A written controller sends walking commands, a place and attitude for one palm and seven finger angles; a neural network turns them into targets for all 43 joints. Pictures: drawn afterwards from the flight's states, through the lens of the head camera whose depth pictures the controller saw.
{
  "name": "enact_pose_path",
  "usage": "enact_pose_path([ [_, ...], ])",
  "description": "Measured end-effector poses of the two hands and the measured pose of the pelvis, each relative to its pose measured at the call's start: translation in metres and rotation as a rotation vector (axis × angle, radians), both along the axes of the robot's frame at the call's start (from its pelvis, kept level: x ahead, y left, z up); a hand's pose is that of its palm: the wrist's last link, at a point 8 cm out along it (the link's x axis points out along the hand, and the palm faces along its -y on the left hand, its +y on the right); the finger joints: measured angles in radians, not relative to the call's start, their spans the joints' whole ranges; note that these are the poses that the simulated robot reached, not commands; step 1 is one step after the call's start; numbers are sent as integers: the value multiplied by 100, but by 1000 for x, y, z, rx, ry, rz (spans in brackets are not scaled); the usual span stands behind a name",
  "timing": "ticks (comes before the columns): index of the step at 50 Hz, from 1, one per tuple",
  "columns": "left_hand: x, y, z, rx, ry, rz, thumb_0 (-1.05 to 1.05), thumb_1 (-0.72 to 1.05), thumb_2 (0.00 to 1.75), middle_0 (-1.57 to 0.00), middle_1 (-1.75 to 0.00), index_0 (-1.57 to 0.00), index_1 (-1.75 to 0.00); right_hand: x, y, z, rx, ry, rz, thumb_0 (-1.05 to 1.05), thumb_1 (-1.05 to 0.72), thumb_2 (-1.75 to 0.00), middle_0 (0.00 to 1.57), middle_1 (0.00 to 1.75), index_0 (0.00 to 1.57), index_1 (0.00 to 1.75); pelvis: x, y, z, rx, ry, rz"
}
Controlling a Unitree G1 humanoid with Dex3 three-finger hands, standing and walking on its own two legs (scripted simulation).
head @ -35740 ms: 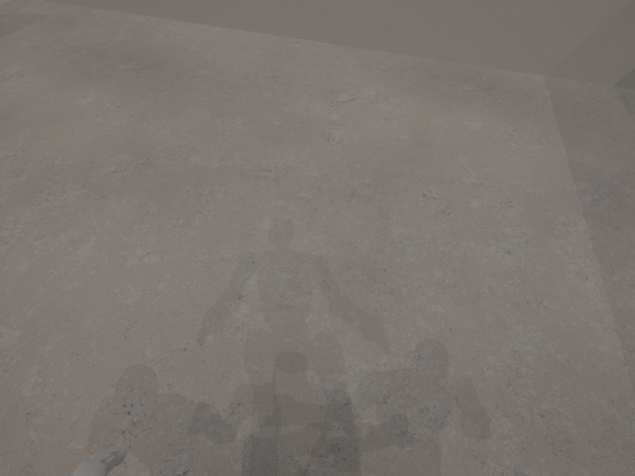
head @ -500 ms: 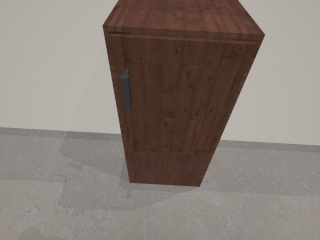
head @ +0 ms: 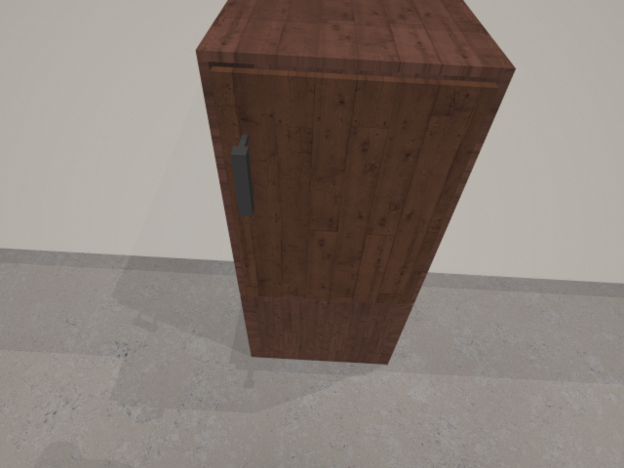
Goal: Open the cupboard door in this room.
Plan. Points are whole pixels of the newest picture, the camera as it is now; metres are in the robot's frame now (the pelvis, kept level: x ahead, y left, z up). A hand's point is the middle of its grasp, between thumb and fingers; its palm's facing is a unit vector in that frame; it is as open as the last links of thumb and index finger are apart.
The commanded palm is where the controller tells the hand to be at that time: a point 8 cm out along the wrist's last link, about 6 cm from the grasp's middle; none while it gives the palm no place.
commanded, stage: raise the hand with hooked fingers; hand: left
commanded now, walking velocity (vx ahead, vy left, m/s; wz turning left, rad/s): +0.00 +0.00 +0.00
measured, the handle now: (245, 175) +0.56 +0.15 +0.06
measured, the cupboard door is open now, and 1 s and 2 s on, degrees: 0 0 0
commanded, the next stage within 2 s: none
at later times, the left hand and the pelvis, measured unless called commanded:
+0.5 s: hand (143, 449) +0.15 +0.22 -0.05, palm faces +0.16 -0.99 -0.04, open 9.1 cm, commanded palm +0.15 +0.27 -0.03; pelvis +0.00 -0.03 -0.08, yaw +2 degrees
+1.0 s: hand (128, 382) +0.21 +0.24 +0.00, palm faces +0.06 -1.00 -0.06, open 12.1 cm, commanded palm +0.19 +0.29 +0.02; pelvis +0.00 -0.01 -0.06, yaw +1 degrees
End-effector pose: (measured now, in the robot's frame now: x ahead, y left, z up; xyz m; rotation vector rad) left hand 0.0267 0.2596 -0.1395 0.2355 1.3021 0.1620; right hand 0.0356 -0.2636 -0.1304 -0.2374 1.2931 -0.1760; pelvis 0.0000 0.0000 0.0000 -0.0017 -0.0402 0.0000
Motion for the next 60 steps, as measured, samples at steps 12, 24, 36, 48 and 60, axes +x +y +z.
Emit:
enact_pose_path([
  [12, 152, 5, 144, -18, -1203, 19, 1, 80, 85, -20, -37, -20, -37, 94, 13, 18, 38, -588, 95, 1, -90, -90, 21, 30, 20, 30, -12, -11, -29, 13, 100, 24],
  [24, 99, 6, 84, -140, -1191, -39, 1, 53, 74, -23, -53, -23, -53, 169, -5, 9, -30, -741, 238, 1, -90, -90, 21, 30, 20, 30, -4, -32, -83, -23, 229, 24],
  [36, 165, 8, 127, -213, -1188, -239, 1, 26, 62, -24, -71, -24, -71, 149, 14, -11, 47, -660, 156, 1, -90, -90, 21, 30, 20, 30, 0, -30, -73, -39, 235, 28],
  [48, 161, 37, 153, -121, -1270, -123, 0, -2, 50, -26, -89, -26, -89, 113, 2, 4, -18, -599, 134, 1, -90, -90, 21, 30, 20, 30, 1, -16, -58, -36, 204, 23],
  [60, 191, 56, 184, -145, -1364, -160, -1, -30, 38, -28, -107, -28, -107, 124, 24, 31, -30, -685, 155, 1, -90, -90, 21, 30, 20, 30, -2, -3, -46, -46, 143, 23],
])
